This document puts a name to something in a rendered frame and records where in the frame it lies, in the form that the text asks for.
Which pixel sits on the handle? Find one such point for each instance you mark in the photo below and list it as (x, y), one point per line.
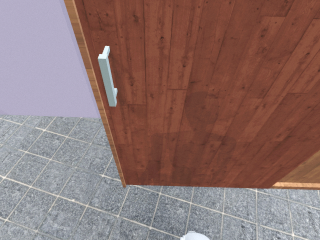
(104, 65)

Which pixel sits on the wardrobe door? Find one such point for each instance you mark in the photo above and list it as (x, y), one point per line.
(210, 93)
(307, 172)

